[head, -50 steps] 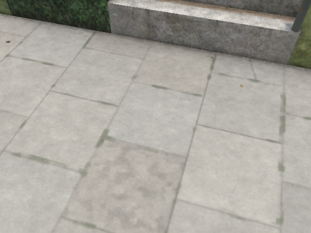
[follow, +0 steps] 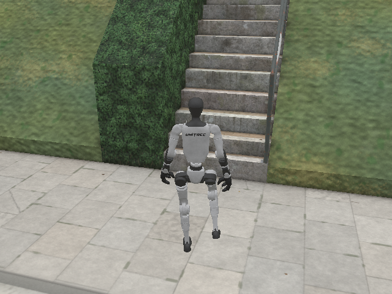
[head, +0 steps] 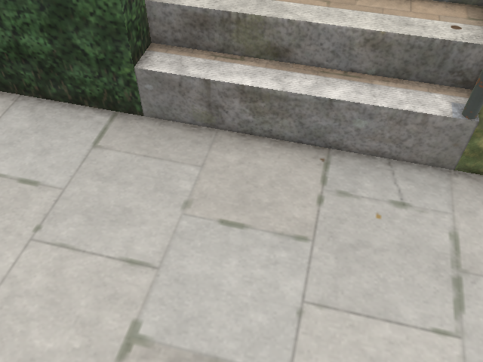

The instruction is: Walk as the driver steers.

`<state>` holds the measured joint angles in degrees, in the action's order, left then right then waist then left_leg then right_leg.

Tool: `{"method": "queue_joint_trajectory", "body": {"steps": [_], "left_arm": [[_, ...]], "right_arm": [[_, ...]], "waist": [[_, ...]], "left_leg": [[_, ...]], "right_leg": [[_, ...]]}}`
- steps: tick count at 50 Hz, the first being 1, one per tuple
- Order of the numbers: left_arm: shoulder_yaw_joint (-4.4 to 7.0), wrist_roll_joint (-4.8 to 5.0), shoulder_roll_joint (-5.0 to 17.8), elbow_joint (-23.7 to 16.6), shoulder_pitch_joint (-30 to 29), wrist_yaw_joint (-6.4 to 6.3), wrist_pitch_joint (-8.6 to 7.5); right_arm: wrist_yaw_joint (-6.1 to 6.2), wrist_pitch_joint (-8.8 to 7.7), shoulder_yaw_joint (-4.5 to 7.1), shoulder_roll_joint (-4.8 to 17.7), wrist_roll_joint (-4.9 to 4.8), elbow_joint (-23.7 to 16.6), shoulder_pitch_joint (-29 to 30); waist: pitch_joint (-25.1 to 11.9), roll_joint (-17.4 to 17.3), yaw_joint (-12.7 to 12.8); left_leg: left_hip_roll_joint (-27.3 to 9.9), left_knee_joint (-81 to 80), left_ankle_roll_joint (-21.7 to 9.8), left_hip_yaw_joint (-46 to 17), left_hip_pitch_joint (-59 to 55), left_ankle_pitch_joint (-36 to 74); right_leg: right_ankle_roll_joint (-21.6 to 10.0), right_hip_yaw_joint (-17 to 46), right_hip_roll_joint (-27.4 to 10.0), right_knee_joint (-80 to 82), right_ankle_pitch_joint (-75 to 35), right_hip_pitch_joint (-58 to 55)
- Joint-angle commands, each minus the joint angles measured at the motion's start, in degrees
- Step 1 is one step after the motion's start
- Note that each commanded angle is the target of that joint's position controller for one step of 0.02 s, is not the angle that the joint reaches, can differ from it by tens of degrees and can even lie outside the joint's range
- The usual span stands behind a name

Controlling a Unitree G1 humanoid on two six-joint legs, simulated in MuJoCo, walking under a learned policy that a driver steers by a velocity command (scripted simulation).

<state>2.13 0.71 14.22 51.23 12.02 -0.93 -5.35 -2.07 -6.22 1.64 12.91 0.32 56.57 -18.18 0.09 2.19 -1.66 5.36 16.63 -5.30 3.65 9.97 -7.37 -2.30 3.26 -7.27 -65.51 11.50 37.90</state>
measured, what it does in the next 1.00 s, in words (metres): walks ahead: right foot, then left foot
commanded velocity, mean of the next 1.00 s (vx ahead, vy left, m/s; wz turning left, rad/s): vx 0.50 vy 0.00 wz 0.00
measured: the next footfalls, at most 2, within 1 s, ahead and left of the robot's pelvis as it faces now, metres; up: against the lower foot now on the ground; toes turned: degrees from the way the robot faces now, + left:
right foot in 0.30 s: +0.34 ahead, -0.17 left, +0.00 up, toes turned -2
left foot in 0.86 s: +0.65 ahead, +0.07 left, +0.00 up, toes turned +3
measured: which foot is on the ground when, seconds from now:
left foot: down 0.00-0.32, up 0.34-0.84, down 0.86-1.00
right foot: up 0.00-0.28, down 0.30-0.88, up 0.90-1.00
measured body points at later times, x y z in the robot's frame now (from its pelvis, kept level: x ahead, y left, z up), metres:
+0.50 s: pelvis +0.28 -0.08 +0.00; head +0.29 -0.10 +0.45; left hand +0.33 +0.18 -0.12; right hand +0.37 -0.35 -0.14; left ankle +0.28 +0.08 -0.66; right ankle +0.30 -0.16 -0.74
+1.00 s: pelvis +0.55 -0.01 -0.01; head +0.58 +0.00 +0.44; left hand +0.59 +0.25 -0.15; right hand +0.67 -0.27 -0.13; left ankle +0.61 +0.07 -0.74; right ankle +0.46 -0.16 -0.65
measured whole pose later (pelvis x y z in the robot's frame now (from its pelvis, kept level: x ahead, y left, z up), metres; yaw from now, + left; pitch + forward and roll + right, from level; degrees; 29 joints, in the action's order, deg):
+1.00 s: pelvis +0.55 -0.01 -0.01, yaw +1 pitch +1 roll +0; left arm 2.8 1.4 14.7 55.2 17.1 -0.2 -5.7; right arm -1.9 -5.7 3.1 13.9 0.0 51.6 -9.8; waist 1.4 1.7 0.0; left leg 1.9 26.6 -3.8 3.7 19.8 -8.5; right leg -2.7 1.4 -3.0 -68.2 20.4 24.2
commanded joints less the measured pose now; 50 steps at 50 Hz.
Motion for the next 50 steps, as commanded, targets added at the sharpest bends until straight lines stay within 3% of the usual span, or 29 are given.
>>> {"method": "queue_joint_trajectory", "body": {"steps": [1,5,10,12,13,14,15,16,17,18,19,20,21,23,26,32,37,40,41,42,43,44,45,46,47,48,49,50], "left_arm": [[0.77,-0.72,2.6,-2.5,1.9,-0.40,0.21],[0.35,-0.20,1.6,-5.0,-7.4,0.33,-0.44],[0.12,0.55,2.4,-7.9,-14.6,2.08,-0.94],[0.50,0.56,3.7,-8.3,-13.4,2.68,-1.46],[1.03,0.52,4.7,-7.7,-10.4,2.77,-1.70],[2.20,0.41,6.6,-5.7,-3.4,2.63,-1.84],[3.78,0.14,10.6,-2.6,8.2,2.20,-1.96],[5.44,-0.84,17.1,-1.0,16.5,2.03,-1.51],[4.33,-0.71,13.3,-0.6,17.7,2.25,-1.37],[3.07,-0.41,9.6,-1.4,12.7,2.25,-1.51],[2.30,-0.29,7.5,-2.9,6.9,2.25,-1.38],[1.68,-0.49,5.7,-3.5,2.8,2.56,-1.31],[1.25,-0.82,4.3,-3.6,1.0,2.81,-1.47],[1.24,-0.98,4.0,-2.3,1.7,3.10,-1.71],[1.86,-1.05,6.3,-0.4,5.0,2.33,-1.80],[1.89,-0.37,7.3,1.8,9.9,0.86,-0.87],[2.30,0.15,7.8,4.5,14.0,0.45,0.18],[2.84,0.33,8.7,4.8,12.9,0.09,0.93],[3.00,0.28,9.3,4.6,11.7,0.05,1.16],[2.87,0.15,9.1,4.3,10.4,0.07,1.49],[2.21,-0.33,7.6,3.5,9.9,0.10,1.60],[0.58,-0.99,2.4,2.4,15.3,0.59,0.83],[-0.27,-0.18,0.2,3.3,17.0,1.07,-0.74],[1.27,1.40,6.2,2.3,12.1,1.31,-1.92],[1.55,2.07,7.6,0.7,7.1,1.21,-2.42],[1.76,1.47,7.1,0.3,4.6,0.75,-2.21],[2.27,0.57,6.8,0.3,4.6,0.30,-1.45],[2.22,0.34,5.3,0.6,6.1,0.20,-0.55]], "right_arm": [[1.12,-1.03,1.17,7.5,-0.05,-3.1,2.2],[2.02,-0.28,1.45,9.1,-0.97,-2.1,-2.5],[2.19,0.91,1.81,9.7,-1.52,-0.1,-6.8],[2.33,1.53,2.16,10.4,-1.55,0.0,-6.3],[2.36,1.84,2.28,10.8,-1.51,-0.3,-5.2],[2.34,2.15,2.02,10.3,-1.27,-0.6,-4.1],[2.31,2.17,1.11,8.1,-0.49,-1.7,-3.5],[1.79,1.02,-0.84,1.8,-0.28,-2.7,-9.2],[1.51,-0.60,-0.85,2.8,-1.06,-1.9,-9.6],[1.28,-1.46,0.72,8.7,-2.61,-3.3,-4.5],[1.45,-1.62,0.92,9.4,-2.80,-4.5,-0.4],[1.82,-1.28,1.13,8.6,-1.98,-4.8,1.7],[2.10,-0.46,1.48,7.8,-1.41,-4.8,1.2],[2.23,1.07,1.33,5.1,-1.23,-4.0,-0.9],[2.50,1.76,1.70,5.2,-0.78,-5.7,3.1],[1.75,1.19,1.36,3.7,-0.87,-9.4,15.8],[0.33,0.57,1.01,4.0,-1.48,-12.2,23.0],[-0.52,-0.04,1.42,5.3,-1.54,-12.8,21.9],[-0.51,-0.19,2.02,6.5,-1.50,-12.0,18.7],[-0.28,-0.23,3.14,8.3,-1.38,-9.9,11.7],[0.18,-0.17,4.63,11.5,-1.21,-6.8,1.0],[0.70,0.10,6.03,17.4,0.11,-5.3,-7.8],[0.49,0.39,5.25,15.4,-0.52,-4.7,-8.7],[0.48,0.26,4.07,11.7,-1.08,-5.3,-4.4],[0.64,0.25,3.39,9.3,-1.04,-6.6,0.7],[0.42,0.15,2.78,7.6,-0.64,-7.2,5.0],[0.23,-0.15,2.24,5.9,-0.04,-7.5,7.4],[0.03,-0.24,2.06,5.3,0.30,-7.0,7.8]], "waist": [[3.1,-4.4,2.7],[3.1,-4.4,-0.7],[4.8,-5.1,-2.8],[4.0,-5.9,-1.4],[2.4,-6.5,0.7],[-1.6,-6.2,4.4],[-9.6,-3.6,8.8],[-18.6,9.8,8.4],[-22.5,13.1,8.5],[-14.3,8.9,7.6],[-9.0,4.8,5.8],[-5.1,1.1,4.1],[-3.3,1.9,2.2],[-2.0,2.5,0.6],[0.2,1.0,0.6],[2.8,1.2,4.0],[5.6,1.3,5.8],[4.2,2.1,3.9],[2.1,3.0,1.9],[-2.0,3.0,-1.9],[-8.9,1.3,-6.1],[-18.5,-10.4,-5.5],[-24.3,-18.3,-4.8],[-16.5,-13.6,-4.8],[-10.0,-9.9,-3.4],[-5.3,-5.3,-1.4],[-3.2,-5.6,0.7],[-2.6,-6.7,2.0]], "left_leg": [[-15.9,-11.7,-9.8,-11.7,6.1,4.8],[-15.1,-10.8,-7.3,-9.1,1.0,5.4],[-18.7,-6.8,-6.5,-10.2,-8.4,3.9],[-20.1,-3.7,-5.6,-11.0,-11.0,6.9],[-19.8,-0.3,-4.8,-10.5,-11.1,13.4],[-17.2,8.0,-3.6,-8.3,-10.2,22.9],[-13.7,22.9,-1.6,-5.1,-2.6,22.3],[-4.5,46.8,3.1,-0.4,21.7,2.1],[-2.2,56.8,2.7,-8.9,30.8,-24.0],[-5.9,60.8,1.4,-10.7,35.7,-21.0],[-9.3,59.1,0.9,-8.8,35.0,-15.4],[-11.3,55.5,1.2,-7.8,32.6,-11.1],[-13.1,51.9,1.4,-8.0,29.1,-8.2],[-13.4,49.3,2.2,-7.1,25.3,-5.6],[-13.8,43.0,3.5,-6.8,30.0,0.2],[-11.8,23.1,4.1,-4.6,30.3,13.7],[-10.6,15.6,2.8,-4.4,31.9,10.8],[-9.1,13.1,0.8,-3.3,27.1,4.8],[-7.4,12.7,-0.1,-1.8,21.3,3.2],[-5.2,11.9,-1.3,0.0,11.4,3.3],[-7.4,13.4,-3.5,-2.6,-4.7,4.9],[-22.5,12.6,-11.2,-25.2,-28.2,1.4],[-28.9,2.1,-16.1,-46.4,-35.0,-5.5],[-26.7,0.7,-12.8,-40.8,-28.9,-8.9],[-24.7,-0.2,-10.3,-31.8,-20.0,-6.5],[-22.3,-2.3,-8.9,-25.3,-10.5,-1.6],[-20.0,-4.1,-7.7,-20.9,-4.5,1.5],[-18.8,-5.9,-7.5,-18.4,-0.9,2.5]], "right_leg": [[1.5,0.0,-2.4,8.0,-9.2,1.3],[1.9,-2.1,0.2,24.8,-17.7,-0.5],[0.9,-2.4,1.8,33.5,-12.7,-0.2],[-0.7,-2.9,2.8,35.9,-8.0,-3.4],[-1.7,-4.1,4.1,37.0,-6.4,-8.3],[-3.0,-5.7,6.1,38.3,-5.9,-17.6],[-6.0,-1.2,2.1,36.7,-7.4,-34.2],[-14.7,22.9,-12.5,39.2,-1.4,-58.4],[-17.2,39.3,-16.4,47.7,3.2,-61.7],[-13.9,32.0,-14.5,48.3,3.9,-54.9],[-12.0,23.4,-12.4,49.3,-0.4,-46.3],[-11.0,17.5,-9.7,51.6,-4.5,-38.4],[-9.9,13.1,-7.5,53.6,-6.9,-33.3],[-10.2,8.6,-5.4,56.3,-10.9,-28.7],[-11.0,5.1,-5.2,57.9,-17.6,-29.3],[-8.9,0.5,-3.7,59.5,-14.9,-32.2],[-8.6,0.8,-6.9,56.9,-14.4,-40.6],[-7.4,0.8,-8.3,52.5,-21.7,-43.8],[-6.8,0.1,-7.8,48.9,-30.4,-43.6],[-5.6,-1.7,-5.6,40.9,-39.1,-42.0],[-3.8,-3.9,-2.4,27.7,-36.7,-34.4],[-0.1,-6.4,5.2,4.6,-13.8,-13.0],[1.0,0.4,11.2,-8.4,20.5,-0.7],[-0.3,4.1,7.2,-13.4,19.1,5.2],[-1.2,2.2,4.0,-12.2,13.9,6.0],[-1.1,0.8,1.3,-8.2,9.0,3.4],[-1.0,1.0,-0.6,-4.4,6.0,-0.1],[-0.9,1.0,-1.3,-2.6,4.4,-3.4]]}}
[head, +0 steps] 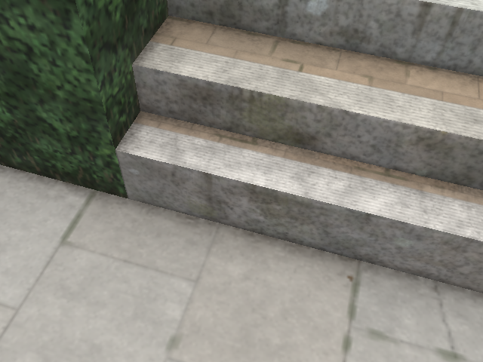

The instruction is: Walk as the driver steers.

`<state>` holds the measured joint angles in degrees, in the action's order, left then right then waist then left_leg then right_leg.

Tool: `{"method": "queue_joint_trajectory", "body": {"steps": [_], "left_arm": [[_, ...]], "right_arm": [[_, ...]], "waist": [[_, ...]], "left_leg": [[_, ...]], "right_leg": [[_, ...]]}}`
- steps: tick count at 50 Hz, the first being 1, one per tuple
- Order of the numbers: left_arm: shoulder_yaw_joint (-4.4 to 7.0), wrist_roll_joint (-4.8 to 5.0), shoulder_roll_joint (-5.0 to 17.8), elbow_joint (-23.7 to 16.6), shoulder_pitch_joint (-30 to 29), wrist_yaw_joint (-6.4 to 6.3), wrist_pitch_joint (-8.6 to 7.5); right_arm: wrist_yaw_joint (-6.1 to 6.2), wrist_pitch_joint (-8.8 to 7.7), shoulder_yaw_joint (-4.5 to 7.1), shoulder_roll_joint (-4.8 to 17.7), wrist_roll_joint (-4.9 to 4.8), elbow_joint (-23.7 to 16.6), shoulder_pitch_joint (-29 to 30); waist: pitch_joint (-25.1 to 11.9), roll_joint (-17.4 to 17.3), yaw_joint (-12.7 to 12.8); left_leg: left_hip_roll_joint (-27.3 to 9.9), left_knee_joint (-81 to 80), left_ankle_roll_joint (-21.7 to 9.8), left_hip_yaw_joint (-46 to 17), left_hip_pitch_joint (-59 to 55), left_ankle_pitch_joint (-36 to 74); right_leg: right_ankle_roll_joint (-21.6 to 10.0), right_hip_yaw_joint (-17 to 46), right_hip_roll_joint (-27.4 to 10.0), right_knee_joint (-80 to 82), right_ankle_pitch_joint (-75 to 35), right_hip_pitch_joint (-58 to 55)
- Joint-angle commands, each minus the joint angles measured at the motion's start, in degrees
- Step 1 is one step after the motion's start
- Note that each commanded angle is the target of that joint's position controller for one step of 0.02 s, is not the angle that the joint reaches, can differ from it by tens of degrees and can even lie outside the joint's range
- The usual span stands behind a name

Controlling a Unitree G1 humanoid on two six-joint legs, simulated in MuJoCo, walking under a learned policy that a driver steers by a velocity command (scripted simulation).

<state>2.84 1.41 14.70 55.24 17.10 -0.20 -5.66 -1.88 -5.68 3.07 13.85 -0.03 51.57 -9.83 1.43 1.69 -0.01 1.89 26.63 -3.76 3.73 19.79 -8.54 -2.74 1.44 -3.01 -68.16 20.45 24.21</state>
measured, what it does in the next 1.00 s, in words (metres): walks ahead: right foot, then left foot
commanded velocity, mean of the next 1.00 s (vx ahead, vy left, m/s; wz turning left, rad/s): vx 0.40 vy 0.00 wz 0.00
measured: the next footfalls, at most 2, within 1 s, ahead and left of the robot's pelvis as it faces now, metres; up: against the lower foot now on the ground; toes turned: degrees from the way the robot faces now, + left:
right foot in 0.42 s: +0.47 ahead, -0.17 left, +0.00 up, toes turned +0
left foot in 0.86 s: +0.58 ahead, +0.05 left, +0.00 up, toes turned +2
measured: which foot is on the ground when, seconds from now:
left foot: down 0.00-0.42, up 0.44-0.84, down 0.86-1.00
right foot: up 0.00-0.40, down 0.42-1.00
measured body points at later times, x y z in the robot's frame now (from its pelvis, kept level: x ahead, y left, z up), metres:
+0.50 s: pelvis +0.27 -0.06 -0.01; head +0.31 -0.07 +0.44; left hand +0.45 +0.20 -0.11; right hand +0.27 -0.33 -0.15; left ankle +0.11 +0.08 -0.67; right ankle +0.36 -0.15 -0.74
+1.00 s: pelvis +0.46 -0.04 +0.00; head +0.48 -0.01 +0.45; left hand +0.50 +0.20 -0.16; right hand +0.57 -0.27 -0.13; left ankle +0.53 +0.05 -0.74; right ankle +0.41 -0.16 -0.73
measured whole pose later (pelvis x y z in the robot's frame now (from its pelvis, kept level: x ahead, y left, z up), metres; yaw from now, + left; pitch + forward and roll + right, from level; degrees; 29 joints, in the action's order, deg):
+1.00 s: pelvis +0.46 -0.04 +0.00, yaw -1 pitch -1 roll -1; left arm 0.3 -1.4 11.8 61.8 12.3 -1.9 -2.0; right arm 1.7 -3.6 -1.1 9.9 0.8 56.8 -8.0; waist 2.5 1.5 1.4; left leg 0.4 24.7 -3.3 3.9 17.3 -6.7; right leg -0.7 0.1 0.6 -29.5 24.7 8.1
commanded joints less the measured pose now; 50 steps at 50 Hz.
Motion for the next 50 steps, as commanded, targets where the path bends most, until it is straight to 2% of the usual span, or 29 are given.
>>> {"method": "queue_joint_trajectory", "body": {"steps": [1,4,6,10,16,18,19,20,21,22,23,24,25,26,27,28,30,32,35,38,40,42,43,44,45,46,47,48,50], "left_arm": [[1.40,-0.45,3.3,-3.1,2.2,-0.62,0.47],[1.68,-0.93,3.4,-4.6,-1.5,-0.85,1.34],[1.87,-1.22,3.6,-6.1,-5.9,-0.74,1.31],[1.29,-0.97,2.1,-8.2,-13.6,-0.02,0.94],[0.60,-0.19,2.7,-11.5,-22.3,1.72,-0.03],[0.81,-0.11,4.0,-11.8,-21.0,2.32,-0.55],[1.34,-0.08,5.4,-11.1,-18.1,2.42,-0.83],[2.29,-0.24,7.1,-9.3,-12.1,2.19,-0.92],[3.70,-0.35,10.0,-6.2,-2.0,1.67,-0.91],[5.00,-1.81,15.5,-4.5,7.3,1.14,-0.82],[4.63,-1.78,14.8,-4.0,8.5,1.25,-0.72],[3.22,-1.43,10.2,-4.7,5.9,0.96,-0.79],[2.73,-1.25,8.9,-5.6,0.9,0.73,-0.77],[2.11,-4.86,6.6,-4.1,-1.0,0.70,-0.28],[1.74,-4.09,5.7,-3.8,-2.3,0.69,-0.17],[1.40,-3.30,4.9,-3.3,-2.6,0.83,-0.34],[1.32,-2.38,5.4,-2.0,-2.0,1.29,-1.24],[1.50,-2.47,6.4,-1.0,-1.4,1.54,-1.87],[0.81,-2.60,5.2,0.5,0.0,1.33,-1.82],[0.79,-2.45,6.0,1.9,1.6,0.78,-1.50],[0.80,-2.05,6.1,1.9,-0.7,0.11,-1.25],[0.17,-1.27,4.7,2.1,-2.3,-0.48,-0.61],[-0.55,-1.88,3.4,2.4,-0.5,-0.76,-0.32],[-1.42,-1.85,0.6,3.3,5.9,-1.21,0.40],[-2.25,-1.33,-2.2,6.9,11.8,-1.87,2.29],[-1.77,-2.29,1.0,7.3,8.9,-2.31,3.31],[-1.55,-2.89,1.8,6.9,5.6,-2.23,3.79],[-1.66,-3.04,1.7,7.2,3.7,-2.08,4.19],[-2.33,-3.15,0.5,8.5,3.2,-1.92,4.65]], "right_arm": [[-0.20,-0.93,0.72,4.6,0.56,-1.4,-1.3],[0.69,-1.18,1.30,7.2,0.43,0.2,-4.2],[1.38,-0.82,1.30,7.6,0.34,0.9,-6.1],[2.04,-0.45,1.23,8.3,-0.22,2.1,-9.2],[2.38,0.93,1.89,9.5,-0.87,4.8,-13.9],[2.61,1.43,2.31,10.2,-1.02,4.8,-12.7],[2.58,1.52,2.49,10.8,-1.05,4.6,-11.5],[2.58,1.79,2.42,10.8,-0.97,4.2,-9.8],[2.49,1.90,1.74,9.0,-0.50,3.6,-9.5],[2.10,1.25,0.20,4.7,0.19,1.9,-13.1],[1.83,-0.49,-1.00,1.6,-0.17,2.5,-14.9],[1.40,-1.88,0.60,8.4,-2.01,2.0,-9.6],[1.29,-2.50,0.86,9.7,-2.84,0.9,-5.5],[1.03,-1.25,0.48,6.9,1.81,2.4,-5.8],[1.00,0.03,0.12,5.0,3.14,2.9,-7.4],[0.70,1.27,-0.25,4.0,3.55,3.6,-9.2],[0.27,2.59,-0.47,3.6,2.96,3.7,-9.7],[0.09,2.90,-0.59,4.1,2.68,2.3,-5.6],[0.68,2.36,-1.51,2.5,2.21,1.1,0.0],[1.88,1.89,-1.79,2.6,1.42,1.4,1.5],[2.56,1.22,-1.57,3.5,1.47,1.8,0.7],[3.28,0.20,-1.45,3.7,2.19,4.0,-4.1],[3.51,-0.62,-0.92,6.3,2.72,5.0,-7.7],[3.40,-0.86,-0.86,8.7,2.75,4.5,-7.7],[3.24,0.33,-1.62,6.4,1.24,4.4,-5.8],[3.13,0.98,-2.31,3.9,0.75,3.8,-4.1],[3.32,1.40,-2.71,3.3,0.59,3.6,-2.1],[3.69,1.79,-3.10,2.8,0.96,3.5,-0.7],[4.37,2.51,-2.97,3.8,0.09,3.6,2.0]], "waist": [[-3.5,-6.3,1.0],[-1.0,-4.8,1.1],[-0.1,-4.5,0.1],[1.2,-4.7,-2.3],[4.0,-4.9,-4.6],[3.0,-5.9,-3.0],[1.1,-6.8,-1.1],[-2.7,-7.0,2.4],[-9.2,-5.6,6.4],[-18.8,4.4,6.9],[-23.4,15.5,5.8],[-18.5,10.1,6.8],[-11.5,7.1,5.4],[-4.1,-1.8,1.9],[-1.8,-0.6,-0.3],[-2.6,1.1,-1.4],[-2.9,3.4,-2.7],[-1.3,4.2,-2.7],[-0.6,3.3,-1.4],[-3.0,4.9,-0.1],[-3.8,4.4,-1.1],[-5.3,1.7,-3.1],[-7.8,-2.1,-3.1],[-9.6,-8.7,0.8],[-12.7,-14.0,1.3],[-9.4,-11.1,1.0],[-7.5,-10.2,1.4],[-7.1,-9.6,1.9],[-6.1,-9.5,3.6]], "left_leg": [[-14.7,-17.3,-9.5,-16.8,-8.8,5.1],[-14.5,-19.7,-10.4,-13.1,-8.3,10.0],[-14.0,-20.1,-9.8,-11.5,-10.4,12.1],[-12.2,-20.8,-7.8,-7.6,-12.3,11.0],[-16.2,-17.1,-7.3,-8.3,-23.2,11.0],[-17.2,-14.1,-6.3,-8.4,-25.2,16.3],[-17.0,-11.1,-5.6,-7.8,-25.0,23.7],[-15.0,-4.2,-4.5,-6.0,-23.9,33.1],[-11.8,7.7,-2.9,-3.9,-18.3,34.0],[-5.8,29.1,0.5,-0.8,1.5,16.1],[1.7,42.3,1.7,-5.8,17.5,-24.4],[-2.3,47.3,0.3,-10.7,22.8,-23.0],[-5.3,46.8,-0.4,-8.9,24.3,-17.3],[-7.0,40.7,-0.8,-7.3,17.4,-9.8],[-7.6,37.9,0.0,-6.4,12.3,-8.6],[-7.6,37.3,0.6,-5.6,8.3,-7.9],[-7.7,35.7,1.1,-4.6,7.1,-5.9],[-8.1,30.2,2.2,-3.5,8.5,-2.2],[-6.2,16.9,3.6,-1.0,4.8,0.7],[-4.1,9.8,3.2,-0.5,1.2,3.7],[-4.2,6.0,2.0,-1.8,-1.2,3.7],[-3.4,-3.7,1.0,-1.4,-9.2,9.6],[-9.4,-4.2,0.6,-6.4,-16.5,26.7],[-19.1,-1.9,-3.3,-15.1,-21.2,49.7],[-23.5,-3.3,-10.4,-19.6,-20.1,52.2],[-22.5,-5.9,-11.0,-21.0,-17.4,44.1],[-20.2,-7.6,-9.4,-19.3,-15.4,36.2],[-18.1,-9.0,-7.1,-17.2,-14.1,30.1],[-13.8,-11.0,-2.0,-12.9,-10.1,15.1]], "right_leg": [[-0.2,2.4,-5.8,1.4,-5.4,8.9],[1.3,1.9,-6.4,7.9,-11.2,13.1],[2.2,1.7,-6.3,14.5,-17.2,16.3],[2.4,-0.2,-4.2,28.1,-26.2,14.3],[1.0,-1.0,-2.5,37.3,-21.4,16.3],[-0.5,-1.4,-1.6,39.0,-17.5,12.8],[-1.4,-2.4,-0.3,39.5,-16.1,7.4],[-2.7,-4.3,1.8,40.7,-16.1,-1.4],[-4.8,-3.3,1.4,40.2,-17.0,-16.4],[-11.5,15.7,-12.5,39.6,-14.5,-39.8],[-16.1,37.3,-19.9,48.1,-6.8,-49.8],[-13.0,34.0,-17.6,50.5,-2.7,-45.5],[-10.9,26.1,-16.3,51.9,-7.4,-37.5],[-8.6,18.2,-14.1,54.2,-15.8,-23.7],[-7.3,13.6,-12.3,56.1,-21.3,-17.2],[-7.0,10.4,-10.8,56.9,-24.9,-14.0],[-7.8,6.3,-9.4,57.9,-29.3,-12.4],[-8.2,3.2,-8.6,58.8,-33.1,-12.0],[-7.2,-1.9,-6.6,56.0,-47.7,-12.6],[-6.3,-1.8,-6.8,52.7,-50.6,-16.9],[-5.8,0.2,-8.2,49.9,-49.4,-18.4],[-3.2,0.3,-5.8,43.1,-45.4,-18.7],[-0.9,0.0,-3.4,38.3,-34.7,-15.5],[0.5,-1.5,0.5,34.0,-9.6,-11.5],[1.2,-1.6,2.7,31.1,8.8,-12.4],[1.4,-0.3,2.7,30.6,13.1,-11.3],[1.5,0.2,2.7,32.1,12.4,-11.4],[2.0,0.5,2.4,35.3,9.7,-12.7],[2.8,0.1,2.0,45.4,-3.3,-18.9]]}}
